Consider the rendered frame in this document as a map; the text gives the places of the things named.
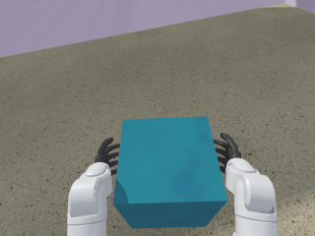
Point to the robot left hand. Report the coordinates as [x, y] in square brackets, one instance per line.
[104, 156]

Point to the carton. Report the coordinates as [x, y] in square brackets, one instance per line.
[168, 173]

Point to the left robot forearm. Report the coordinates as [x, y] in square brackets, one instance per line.
[87, 202]

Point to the robot right hand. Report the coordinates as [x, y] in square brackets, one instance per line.
[230, 152]

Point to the right robot forearm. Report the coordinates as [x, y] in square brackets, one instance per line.
[255, 205]

